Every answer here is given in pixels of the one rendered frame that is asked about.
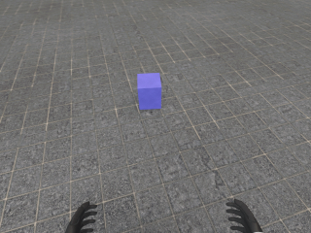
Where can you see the right robot hand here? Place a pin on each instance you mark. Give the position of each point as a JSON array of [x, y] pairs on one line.
[[248, 220]]

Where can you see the left robot hand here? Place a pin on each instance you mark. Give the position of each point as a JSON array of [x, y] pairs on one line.
[[77, 222]]

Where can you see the carton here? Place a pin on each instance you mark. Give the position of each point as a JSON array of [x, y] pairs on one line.
[[149, 91]]

